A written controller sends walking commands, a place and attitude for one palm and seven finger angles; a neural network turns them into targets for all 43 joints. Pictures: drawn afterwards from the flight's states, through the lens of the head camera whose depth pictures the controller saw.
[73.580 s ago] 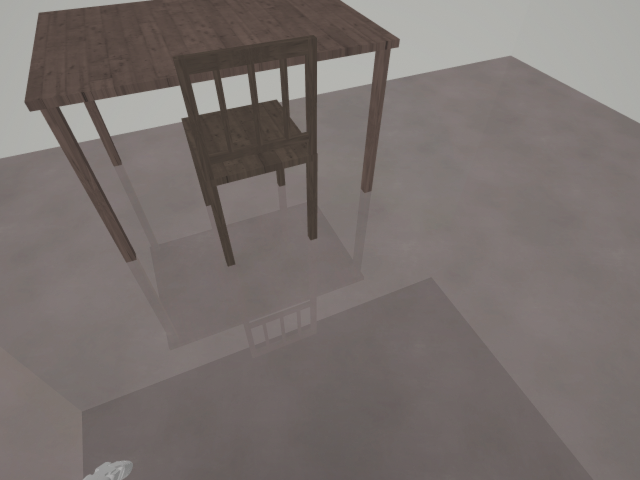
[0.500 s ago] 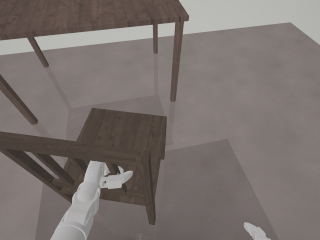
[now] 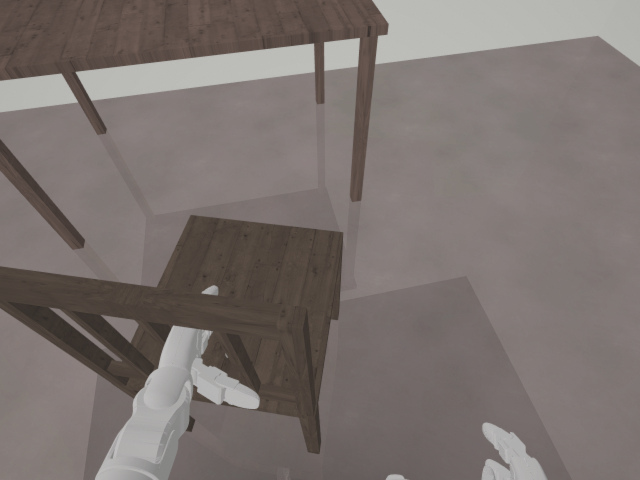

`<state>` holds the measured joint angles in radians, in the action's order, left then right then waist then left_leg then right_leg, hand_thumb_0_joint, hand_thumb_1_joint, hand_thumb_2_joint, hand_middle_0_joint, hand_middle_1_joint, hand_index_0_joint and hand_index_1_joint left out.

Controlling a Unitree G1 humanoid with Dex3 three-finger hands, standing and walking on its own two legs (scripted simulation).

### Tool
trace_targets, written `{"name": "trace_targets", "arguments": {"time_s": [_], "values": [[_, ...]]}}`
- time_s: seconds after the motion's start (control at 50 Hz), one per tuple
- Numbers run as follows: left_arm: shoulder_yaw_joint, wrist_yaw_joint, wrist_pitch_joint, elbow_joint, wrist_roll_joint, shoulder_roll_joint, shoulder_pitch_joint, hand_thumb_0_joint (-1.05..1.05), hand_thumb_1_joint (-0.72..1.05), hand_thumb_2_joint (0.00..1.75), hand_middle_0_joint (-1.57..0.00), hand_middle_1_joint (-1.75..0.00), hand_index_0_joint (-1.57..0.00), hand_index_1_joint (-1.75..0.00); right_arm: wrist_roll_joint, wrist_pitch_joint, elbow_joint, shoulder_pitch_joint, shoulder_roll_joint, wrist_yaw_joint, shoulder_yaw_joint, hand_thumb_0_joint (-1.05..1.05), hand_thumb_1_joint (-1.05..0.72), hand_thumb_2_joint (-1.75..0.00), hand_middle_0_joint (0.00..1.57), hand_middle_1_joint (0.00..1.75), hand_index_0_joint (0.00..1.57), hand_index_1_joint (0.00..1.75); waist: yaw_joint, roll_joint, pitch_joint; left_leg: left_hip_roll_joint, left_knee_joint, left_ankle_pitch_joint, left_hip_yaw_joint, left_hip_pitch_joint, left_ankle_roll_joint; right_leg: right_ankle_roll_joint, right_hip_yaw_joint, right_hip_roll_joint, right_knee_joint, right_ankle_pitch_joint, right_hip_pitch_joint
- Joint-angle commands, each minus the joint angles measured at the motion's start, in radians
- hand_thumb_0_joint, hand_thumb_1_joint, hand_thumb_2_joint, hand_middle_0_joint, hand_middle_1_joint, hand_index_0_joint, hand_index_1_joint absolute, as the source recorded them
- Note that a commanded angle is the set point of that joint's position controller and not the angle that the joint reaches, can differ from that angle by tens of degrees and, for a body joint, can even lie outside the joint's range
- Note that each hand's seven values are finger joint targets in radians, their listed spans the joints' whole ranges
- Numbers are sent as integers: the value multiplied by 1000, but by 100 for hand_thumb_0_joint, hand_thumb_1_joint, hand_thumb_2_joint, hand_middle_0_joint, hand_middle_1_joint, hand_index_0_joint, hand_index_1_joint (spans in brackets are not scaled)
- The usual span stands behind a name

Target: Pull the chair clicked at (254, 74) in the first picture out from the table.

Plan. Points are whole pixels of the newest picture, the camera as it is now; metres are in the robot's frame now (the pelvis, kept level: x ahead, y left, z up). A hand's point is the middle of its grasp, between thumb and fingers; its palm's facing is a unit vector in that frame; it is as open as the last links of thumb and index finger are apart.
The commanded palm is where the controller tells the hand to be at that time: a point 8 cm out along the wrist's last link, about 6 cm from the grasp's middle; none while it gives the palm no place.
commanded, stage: draw the fingers out of the gap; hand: left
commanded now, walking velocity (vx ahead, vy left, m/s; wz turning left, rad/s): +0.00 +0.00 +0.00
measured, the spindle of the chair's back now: (177, 351) +0.31 +0.22 -0.08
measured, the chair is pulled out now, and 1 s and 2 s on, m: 0.64 0.64 0.64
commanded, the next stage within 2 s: draw the hand back to the body in 0.86 s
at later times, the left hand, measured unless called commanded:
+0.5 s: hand (214, 424) +0.21 +0.14 -0.04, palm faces -0.05 -0.99 -0.16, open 17.4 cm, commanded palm +0.20 +0.18 -0.02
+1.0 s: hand out of the picture +0.14 +0.12 -0.04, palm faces -0.05 -0.99 -0.14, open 17.5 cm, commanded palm +0.12 +0.18 -0.01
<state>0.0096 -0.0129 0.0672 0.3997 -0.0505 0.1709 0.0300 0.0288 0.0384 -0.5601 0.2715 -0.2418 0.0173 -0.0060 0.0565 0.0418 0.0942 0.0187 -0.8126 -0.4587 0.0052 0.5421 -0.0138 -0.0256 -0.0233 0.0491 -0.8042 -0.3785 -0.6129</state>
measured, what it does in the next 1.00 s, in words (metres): stands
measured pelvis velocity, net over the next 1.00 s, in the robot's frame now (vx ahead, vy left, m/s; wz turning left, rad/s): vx -0.01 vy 0.00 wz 0.04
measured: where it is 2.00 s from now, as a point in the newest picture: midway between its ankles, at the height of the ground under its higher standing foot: outside the picture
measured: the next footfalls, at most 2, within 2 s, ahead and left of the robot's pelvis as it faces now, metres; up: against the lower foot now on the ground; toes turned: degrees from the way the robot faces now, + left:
none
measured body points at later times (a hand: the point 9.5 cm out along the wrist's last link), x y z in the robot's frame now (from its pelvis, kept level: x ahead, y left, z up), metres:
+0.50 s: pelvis +0.00 +0.00 -0.01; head +0.04 -0.01 +0.44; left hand +0.20 +0.19 -0.03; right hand +0.16 -0.25 -0.10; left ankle -0.04 +0.13 -0.70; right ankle +0.01 -0.14 -0.70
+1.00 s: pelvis -0.01 +0.00 -0.03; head +0.01 -0.01 +0.42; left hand +0.14 +0.18 -0.02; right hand +0.16 -0.23 -0.09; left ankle -0.04 +0.13 -0.70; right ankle +0.01 -0.14 -0.70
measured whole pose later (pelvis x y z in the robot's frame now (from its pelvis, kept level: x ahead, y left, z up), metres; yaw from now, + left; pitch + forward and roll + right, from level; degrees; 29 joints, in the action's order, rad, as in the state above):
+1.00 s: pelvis -0.01 +0.00 -0.03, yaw +2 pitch +11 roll -1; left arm 0.15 -0.03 0.13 -0.23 -0.01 0.18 -0.64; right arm 0.03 0.10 -0.42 0.28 -0.23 0.06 -0.01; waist 0.04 0.05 0.16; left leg 0.01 -1.01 -0.53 0.05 0.68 -0.01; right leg -0.03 -0.06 0.06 -0.97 -0.45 -0.71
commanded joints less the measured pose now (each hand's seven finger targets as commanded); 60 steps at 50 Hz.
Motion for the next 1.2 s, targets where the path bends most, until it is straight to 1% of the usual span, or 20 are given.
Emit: {"name": "trace_targets", "arguments": {"time_s": [0.0,0.06,0.08,0.1,0.16,0.2,0.3,0.4,0.42,0.48,0.6,0.66,0.84,0.96,0.98,1.0,1.04,1.1,1.16,1.18], "values": [[-30,13,-42,-238,-6,84,152,0,-55,20,0,0,0,0,1,54,132,-10,-138,20,54,0,-90,-90,20,30,20,30,19,-71,258,-18,83,402,-13,-70,26,26,-53,-34,66,358,191],[-47,13,-31,-263,2,107,98,0,-55,20,0,0,0,0,0,51,141,-14,-136,21,52,0,-90,-90,20,30,20,30,9,-60,253,-22,78,408,-14,-54,24,27,-53,-26,56,374,201],[-98,11,-25,-212,8,162,115,0,-55,20,0,0,0,0,-2,44,130,-8,-144,25,53,0,-90,-90,20,30,20,30,13,-94,223,-24,69,385,-13,-23,25,25,-51,-27,52,363,185],[-104,17,-25,-217,12,168,77,0,-55,20,0,0,0,0,-5,40,134,-10,-143,25,53,0,-90,-90,20,30,20,30,-1,-70,222,-27,70,384,-15,-15,25,28,-50,-27,49,362,191],[-67,32,-33,-325,-2,119,-59,0,-55,20,0,0,0,0,2,47,179,-35,-126,18,53,0,-90,-90,20,30,20,30,-24,-13,273,-28,66,415,-25,-40,23,33,-47,-20,42,387,224],[-65,33,-22,-348,-5,116,-178,0,-55,20,0,0,0,0,4,50,196,-38,-126,13,54,0,-90,-90,20,30,20,30,-32,-15,274,-24,59,446,-23,-37,21,35,-52,-21,36,406,225],[-29,13,-7,-465,4,106,-240,0,-55,20,0,0,0,0,4,55,225,-45,-127,16,54,0,-90,-90,20,30,20,30,-2,-81,202,-24,45,369,-13,13,26,27,-57,-28,35,347,171],[-26,-4,-34,-590,10,128,-252,0,-55,20,0,0,0,0,-1,78,231,-31,-127,37,51,0,-90,-90,20,30,20,30,10,-47,217,-30,20,334,-2,8,30,27,-57,-29,20,282,130],[11,-2,-40,-620,12,97,-253,0,-55,20,0,0,0,0,-1,85,233,-32,-122,39,49,0,-90,-90,20,30,20,30,18,-29,224,-30,16,337,2,-8,31,26,-60,-28,16,273,116],[25,4,-44,-628,10,96,-298,0,-55,20,0,0,0,0,0,100,231,-32,-122,45,45,0,-90,-90,20,30,20,30,24,-34,202,-32,7,289,12,7,31,25,-64,-29,19,217,88],[2,14,-1,-632,15,117,-450,0,-55,20,0,0,0,0,3,102,251,-63,-116,47,44,0,-90,-90,20,30,20,30,-8,-32,193,-35,9,251,16,46,31,30,-66,-28,15,164,91],[48,9,15,-688,16,79,-495,0,-55,20,0,0,0,0,5,103,272,-65,-106,45,40,0,-90,-90,20,30,20,30,-2,-36,182,-36,7,244,20,52,31,29,-68,-27,12,156,83],[71,-18,13,-801,38,74,-616,0,-55,20,0,0,0,0,4,110,298,-67,-95,55,44,0,-90,-90,20,30,20,30,0,-44,131,-37,-11,166,25,94,31,31,-72,-31,2,50,16],[97,-27,4,-864,53,68,-683,0,-55,20,0,0,0,0,4,118,309,-63,-89,61,45,0,-90,-90,20,30,20,30,-4,-23,147,-39,-26,159,34,103,31,35,-77,-34,-23,32,-6],[81,-19,-140,-1007,-81,-33,-596,0,-55,20,0,0,0,0,1,146,296,-58,-69,63,43,0,-90,-90,20,30,20,30,0,-78,131,-50,-74,175,35,134,23,32,-94,-48,-45,53,-54],[37,-17,-208,-951,-72,32,-634,0,-55,20,0,0,0,0,-2,162,261,-62,-73,63,49,0,-90,-90,20,30,20,30,-18,-76,152,-46,-88,174,32,157,20,38,-87,-49,-69,44,-57],[-25,-9,-284,-971,-97,67,-679,0,-55,20,0,0,0,0,5,173,251,-53,-69,59,57,0,-90,-90,20,30,20,30,-34,-36,191,-48,-87,173,28,148,16,39,-78,-47,-75,38,-42],[-41,10,-417,-978,-103,63,-714,0,-55,20,0,0,0,0,8,183,222,-72,-53,41,68,0,-90,-90,20,30,20,30,-57,34,197,-44,-115,205,23,174,7,45,-72,-48,-125,67,-66],[-23,57,-550,-906,-96,44,-706,0,-55,20,0,0,0,0,7,180,202,-102,-49,15,74,0,-90,-90,20,30,20,30,-43,-3,158,-34,-160,154,27,245,5,42,-63,-46,-161,32,-127],[-35,76,-549,-869,-92,60,-731,0,-55,20,0,0,0,0,11,173,206,-110,-56,9,77,0,-90,-90,20,30,20,30,-45,-10,156,-31,-151,126,26,247,7,42,-58,-44,-151,8,-115]]}}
